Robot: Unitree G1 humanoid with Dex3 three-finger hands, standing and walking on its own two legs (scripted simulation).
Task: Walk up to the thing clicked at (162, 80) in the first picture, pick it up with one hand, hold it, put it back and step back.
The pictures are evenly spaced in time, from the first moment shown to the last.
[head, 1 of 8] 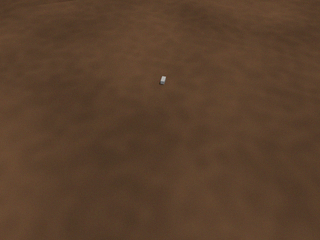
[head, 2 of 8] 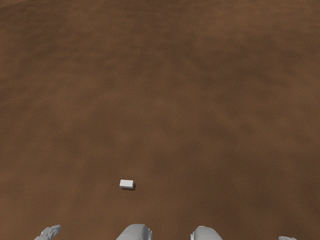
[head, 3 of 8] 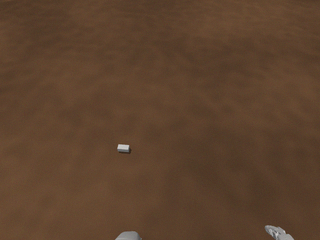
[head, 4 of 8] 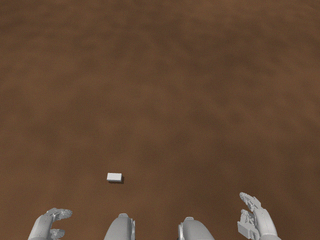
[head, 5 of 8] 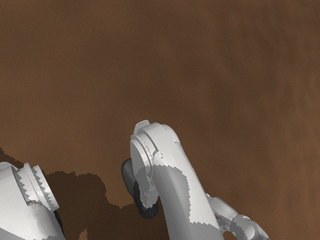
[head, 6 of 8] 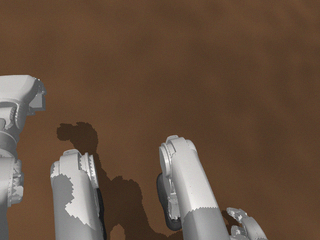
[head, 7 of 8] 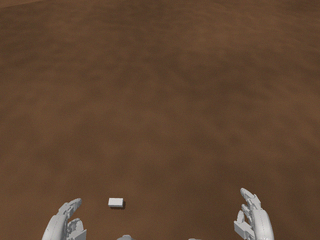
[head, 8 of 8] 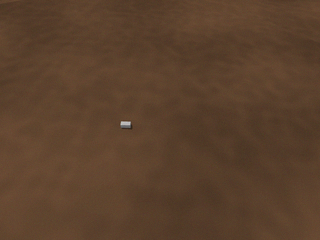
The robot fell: no
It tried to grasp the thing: yes
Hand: left
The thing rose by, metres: 0.69
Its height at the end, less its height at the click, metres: +0.00
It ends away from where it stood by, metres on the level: 0.01
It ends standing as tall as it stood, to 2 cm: yes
